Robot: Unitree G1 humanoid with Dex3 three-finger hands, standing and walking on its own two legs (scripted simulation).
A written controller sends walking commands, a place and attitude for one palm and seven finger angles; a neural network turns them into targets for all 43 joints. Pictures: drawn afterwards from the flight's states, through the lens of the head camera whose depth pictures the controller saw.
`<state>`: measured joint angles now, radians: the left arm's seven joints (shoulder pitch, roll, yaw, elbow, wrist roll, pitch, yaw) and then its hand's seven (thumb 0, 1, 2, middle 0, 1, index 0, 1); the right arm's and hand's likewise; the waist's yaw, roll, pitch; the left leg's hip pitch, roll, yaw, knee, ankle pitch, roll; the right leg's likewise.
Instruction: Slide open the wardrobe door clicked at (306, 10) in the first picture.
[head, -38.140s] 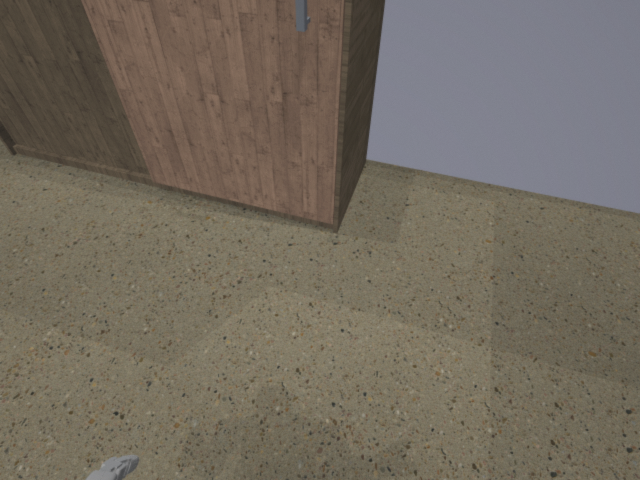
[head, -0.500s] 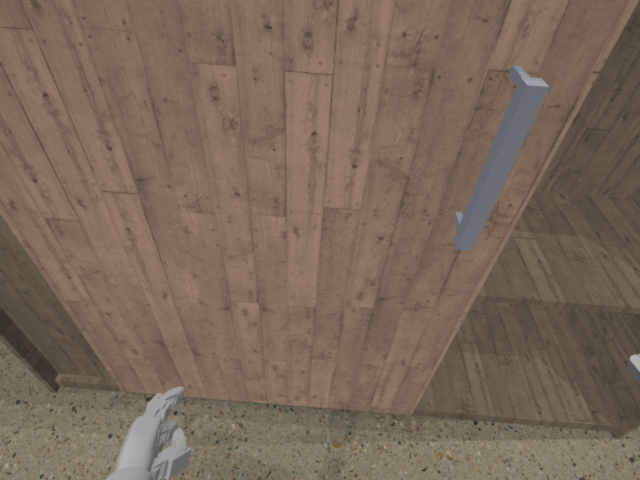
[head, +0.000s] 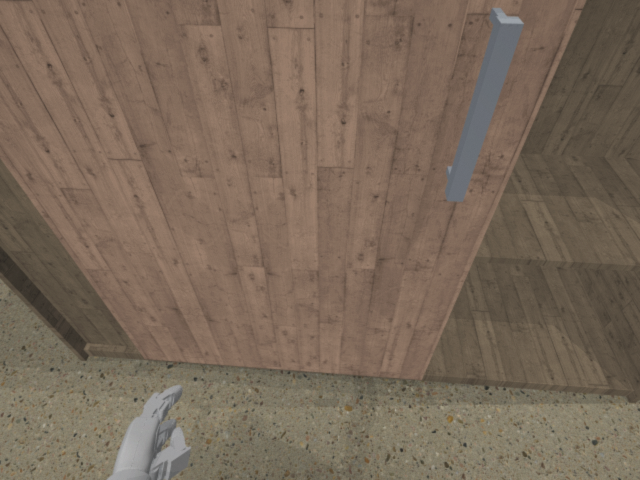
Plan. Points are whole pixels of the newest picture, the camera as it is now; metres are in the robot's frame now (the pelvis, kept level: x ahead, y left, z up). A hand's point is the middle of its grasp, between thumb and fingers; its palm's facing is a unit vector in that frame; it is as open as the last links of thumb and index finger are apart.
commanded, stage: step back with the hand held close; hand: right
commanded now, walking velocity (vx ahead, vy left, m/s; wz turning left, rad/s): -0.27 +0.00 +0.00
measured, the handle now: (473, 115) +0.54 -0.19 +0.21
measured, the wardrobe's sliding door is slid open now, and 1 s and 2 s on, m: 0.65 0.65 0.65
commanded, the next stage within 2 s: stop stepping back and stand still in 0.70 s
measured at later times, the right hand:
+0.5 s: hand out of the picture +0.14 -0.28 +0.16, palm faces +0.41 +0.82 -0.41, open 7.4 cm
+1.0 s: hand out of the picture +0.08 -0.32 +0.18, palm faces +0.33 +0.90 -0.29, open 7.4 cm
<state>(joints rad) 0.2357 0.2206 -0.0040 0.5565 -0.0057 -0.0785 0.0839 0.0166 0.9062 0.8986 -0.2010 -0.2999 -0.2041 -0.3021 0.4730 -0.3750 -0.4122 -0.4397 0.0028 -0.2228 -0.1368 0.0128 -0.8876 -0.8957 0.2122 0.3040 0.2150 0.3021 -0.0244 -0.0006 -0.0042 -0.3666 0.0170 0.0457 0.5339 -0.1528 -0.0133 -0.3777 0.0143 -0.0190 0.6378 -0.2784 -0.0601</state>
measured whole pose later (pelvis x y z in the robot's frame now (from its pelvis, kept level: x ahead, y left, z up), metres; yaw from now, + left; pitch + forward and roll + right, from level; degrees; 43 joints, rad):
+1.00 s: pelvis -0.14 -0.08 -0.02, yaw +6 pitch +0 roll +5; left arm 0.25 0.17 -0.01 0.68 0.00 -0.15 0.07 0.02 0.90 0.90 -0.20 -0.30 -0.21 -0.30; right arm 0.41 -0.45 -0.40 -0.53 0.05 -0.24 -0.10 0.01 -0.88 -0.90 0.21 0.30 0.22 0.30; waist -0.01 0.05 -0.10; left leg -0.16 0.01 -0.01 0.65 -0.50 -0.01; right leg -0.48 0.01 -0.01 0.78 -0.33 -0.01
